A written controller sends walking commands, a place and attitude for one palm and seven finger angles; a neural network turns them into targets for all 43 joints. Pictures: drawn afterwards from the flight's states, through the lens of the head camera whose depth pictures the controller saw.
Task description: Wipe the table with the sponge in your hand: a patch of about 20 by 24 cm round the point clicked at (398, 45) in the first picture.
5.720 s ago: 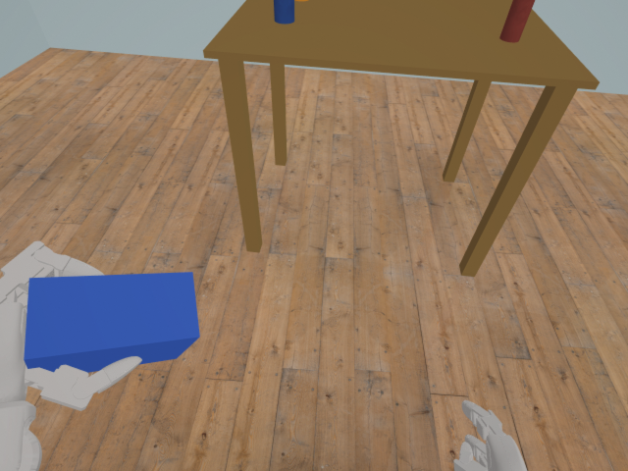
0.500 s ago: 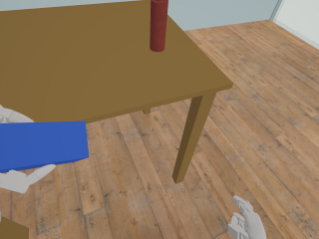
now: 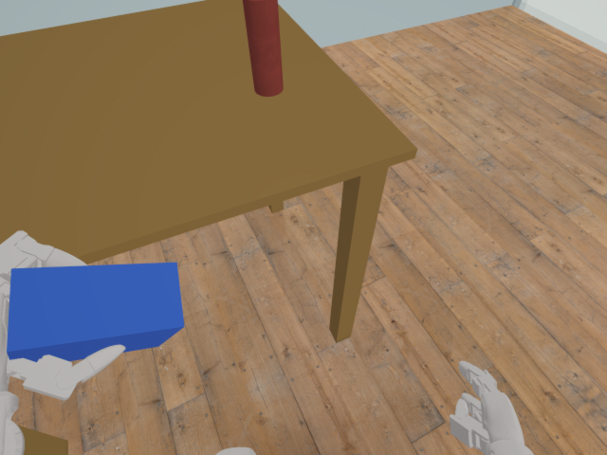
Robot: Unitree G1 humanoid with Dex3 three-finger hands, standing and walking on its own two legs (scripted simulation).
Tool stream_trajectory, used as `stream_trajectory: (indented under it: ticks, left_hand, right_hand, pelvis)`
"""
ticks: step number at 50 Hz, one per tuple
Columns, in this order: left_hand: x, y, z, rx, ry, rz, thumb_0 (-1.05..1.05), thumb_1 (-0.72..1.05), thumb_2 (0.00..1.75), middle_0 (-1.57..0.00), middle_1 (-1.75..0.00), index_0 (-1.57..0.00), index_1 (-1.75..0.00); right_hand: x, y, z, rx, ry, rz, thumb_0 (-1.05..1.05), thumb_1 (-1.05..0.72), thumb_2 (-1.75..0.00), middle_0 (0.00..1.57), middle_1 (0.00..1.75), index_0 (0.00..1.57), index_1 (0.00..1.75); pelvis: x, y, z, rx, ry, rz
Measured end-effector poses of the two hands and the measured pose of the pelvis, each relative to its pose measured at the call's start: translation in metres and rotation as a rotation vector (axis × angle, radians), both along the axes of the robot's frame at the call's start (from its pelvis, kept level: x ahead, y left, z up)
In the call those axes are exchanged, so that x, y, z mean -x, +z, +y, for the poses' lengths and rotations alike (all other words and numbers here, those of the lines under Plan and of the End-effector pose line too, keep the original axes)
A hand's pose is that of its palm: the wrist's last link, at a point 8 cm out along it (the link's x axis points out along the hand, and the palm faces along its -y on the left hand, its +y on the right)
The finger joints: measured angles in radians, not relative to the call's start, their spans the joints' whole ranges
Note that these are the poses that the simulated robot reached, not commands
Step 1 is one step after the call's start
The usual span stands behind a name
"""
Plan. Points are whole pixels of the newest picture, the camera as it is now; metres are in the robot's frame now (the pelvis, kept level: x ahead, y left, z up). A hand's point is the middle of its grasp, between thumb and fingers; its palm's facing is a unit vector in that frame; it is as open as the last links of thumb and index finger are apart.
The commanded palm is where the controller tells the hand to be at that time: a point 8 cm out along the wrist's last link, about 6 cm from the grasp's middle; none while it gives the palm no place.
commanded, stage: come to a stop and stand still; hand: left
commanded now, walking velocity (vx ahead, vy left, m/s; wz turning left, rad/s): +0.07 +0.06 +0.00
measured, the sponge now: (123, 311) +0.24 +0.19 +0.13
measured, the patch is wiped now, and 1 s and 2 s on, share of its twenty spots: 0.00 0.00 0.00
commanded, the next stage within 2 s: look again from close up in 0.98 s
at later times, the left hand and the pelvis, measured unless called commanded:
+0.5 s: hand (31, 381) +0.16 +0.23 +0.16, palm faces +0.37 -0.84 -0.40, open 10.5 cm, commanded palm +0.10 +0.28 +0.18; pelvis -0.07 +0.00 +0.00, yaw -1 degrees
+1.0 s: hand out of the picture +0.14 +0.25 +0.17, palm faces +0.41 -0.82 -0.40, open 10.5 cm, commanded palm +0.08 +0.29 +0.18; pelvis -0.08 +0.01 +0.00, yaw +0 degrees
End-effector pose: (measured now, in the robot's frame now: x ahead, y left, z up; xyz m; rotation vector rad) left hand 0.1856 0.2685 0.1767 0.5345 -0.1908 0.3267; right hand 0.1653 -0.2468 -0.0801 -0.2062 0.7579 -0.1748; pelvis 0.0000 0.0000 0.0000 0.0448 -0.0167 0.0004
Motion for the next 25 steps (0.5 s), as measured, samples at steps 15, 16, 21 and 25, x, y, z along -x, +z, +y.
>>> stream_trajectory:
  ticks: [15, 16, 21, 25]
  left_hand:
    - [0.07, 0.015, 0.054, 0.035, 0.081, -0.175, -0.01, -0.53, 0.99, -0.68, -1.35, -0.71, -1.34]
    - [0.07, 0.013, 0.054, 0.05, 0.09, -0.171, -0.02, -0.53, 0.99, -0.68, -1.35, -0.71, -1.34]
    - [0.065, 0.0, 0.031, 0.087, 0.065, -0.106, -0.02, -0.53, 0.99, -0.68, -1.35, -0.71, -1.34]
    - [0.06, -0.003, 0.001, 0.053, -0.009, -0.065, -0.02, -0.53, 0.99, -0.68, -1.35, -0.71, -1.34]
  right_hand:
    - [0.058, 0.009, 0.058, -0.025, 0.054, -0.006, 0.01, -0.91, -0.9, 0.2, 0.3, 0.2, 0.3]
    - [0.061, 0.007, 0.064, -0.044, 0.065, -0.005, 0.01, -0.91, -0.9, 0.2, 0.3, 0.2, 0.3]
    - [0.072, -0.004, 0.075, -0.116, 0.096, -0.005, 0.01, -0.9, -0.9, 0.2, 0.3, 0.2, 0.3]
    - [0.081, -0.014, 0.059, -0.133, 0.084, -0.001, 0.01, -0.9, -0.9, 0.2, 0.3, 0.21, 0.3]
  pelvis:
    - [0.039, 0.003, 0.026, 0.063, 0.008, -0.023]
    - [0.041, 0.004, 0.025, 0.066, 0.004, -0.022]
    - [0.054, 0.002, 0.015, 0.058, -0.015, -0.015]
    - [0.066, -0.004, 0.002, 0.063, -0.018, -0.019]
